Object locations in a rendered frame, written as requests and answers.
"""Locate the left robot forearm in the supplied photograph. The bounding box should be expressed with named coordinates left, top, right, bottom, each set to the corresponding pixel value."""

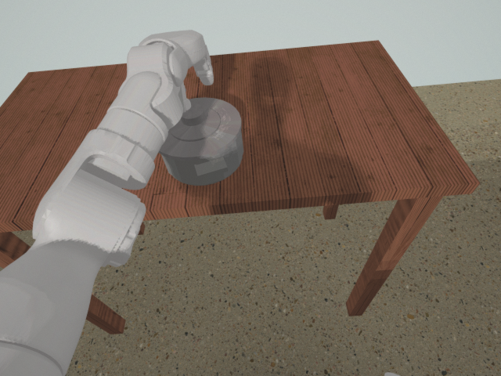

left=32, top=38, right=188, bottom=240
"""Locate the robot left upper arm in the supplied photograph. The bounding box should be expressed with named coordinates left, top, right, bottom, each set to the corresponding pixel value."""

left=0, top=169, right=146, bottom=376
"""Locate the knob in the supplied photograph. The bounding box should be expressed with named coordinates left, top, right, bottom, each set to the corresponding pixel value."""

left=181, top=103, right=205, bottom=126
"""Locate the lid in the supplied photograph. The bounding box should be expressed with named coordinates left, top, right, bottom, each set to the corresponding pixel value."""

left=158, top=97, right=242, bottom=161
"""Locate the pot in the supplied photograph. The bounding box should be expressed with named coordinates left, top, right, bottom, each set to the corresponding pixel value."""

left=161, top=131, right=243, bottom=186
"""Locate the table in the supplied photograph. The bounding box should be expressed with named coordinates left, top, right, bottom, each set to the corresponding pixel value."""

left=0, top=40, right=480, bottom=334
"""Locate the left robot hand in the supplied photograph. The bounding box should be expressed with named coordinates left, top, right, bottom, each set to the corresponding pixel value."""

left=139, top=30, right=214, bottom=113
